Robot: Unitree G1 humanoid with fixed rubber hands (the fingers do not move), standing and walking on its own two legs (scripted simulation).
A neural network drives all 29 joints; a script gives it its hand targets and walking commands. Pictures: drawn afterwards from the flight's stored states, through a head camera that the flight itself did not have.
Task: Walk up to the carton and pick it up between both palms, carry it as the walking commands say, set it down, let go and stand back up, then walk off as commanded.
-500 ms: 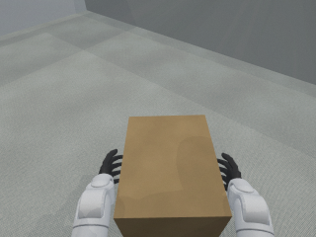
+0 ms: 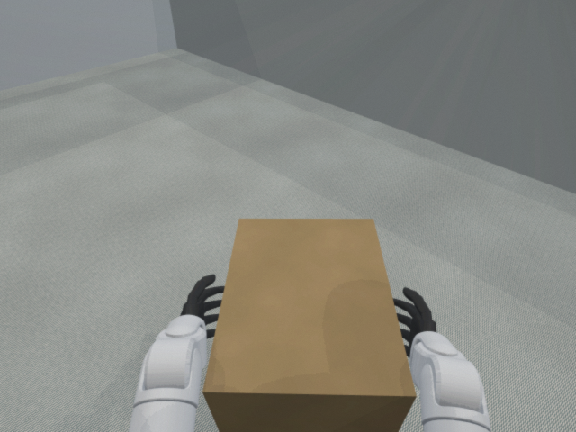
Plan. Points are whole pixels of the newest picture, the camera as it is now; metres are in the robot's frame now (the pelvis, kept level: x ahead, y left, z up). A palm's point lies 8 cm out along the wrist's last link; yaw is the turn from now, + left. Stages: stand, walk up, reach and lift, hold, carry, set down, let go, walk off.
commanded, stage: hold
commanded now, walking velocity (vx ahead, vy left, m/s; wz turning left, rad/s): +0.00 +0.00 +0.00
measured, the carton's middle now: (305, 337) +0.30 -0.01 -0.04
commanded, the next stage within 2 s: set down in 0.28 s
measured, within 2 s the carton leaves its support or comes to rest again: neither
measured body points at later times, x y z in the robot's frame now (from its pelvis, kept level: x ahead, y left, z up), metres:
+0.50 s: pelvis +0.01 +0.03 +0.00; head -0.02 +0.04 +0.45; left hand +0.30 +0.17 +0.00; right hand +0.28 -0.15 +0.00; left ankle +0.05 +0.11 -0.74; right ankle +0.03 -0.11 -0.74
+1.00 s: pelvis -0.01 +0.02 -0.03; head +0.05 +0.02 +0.42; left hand +0.32 +0.16 -0.06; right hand +0.30 -0.17 -0.07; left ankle +0.05 +0.11 -0.74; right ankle +0.03 -0.11 -0.74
